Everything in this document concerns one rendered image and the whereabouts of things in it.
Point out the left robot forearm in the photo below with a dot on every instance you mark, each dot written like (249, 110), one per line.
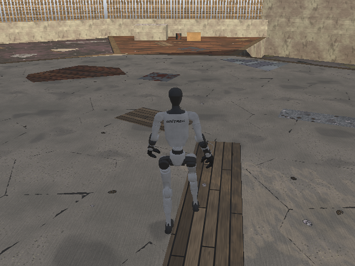
(151, 144)

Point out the right robot upper arm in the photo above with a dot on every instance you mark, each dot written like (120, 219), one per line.
(196, 125)

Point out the left robot thigh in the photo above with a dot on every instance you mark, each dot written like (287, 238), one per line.
(164, 164)

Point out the right robot forearm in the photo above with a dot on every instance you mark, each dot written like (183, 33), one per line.
(205, 147)

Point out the right robot hand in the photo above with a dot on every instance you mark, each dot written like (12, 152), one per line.
(209, 159)

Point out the left robot hand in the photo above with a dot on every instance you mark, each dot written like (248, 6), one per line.
(152, 155)

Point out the robot right foot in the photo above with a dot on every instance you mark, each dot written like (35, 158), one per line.
(195, 206)

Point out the left robot upper arm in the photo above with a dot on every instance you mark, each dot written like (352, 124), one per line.
(156, 126)

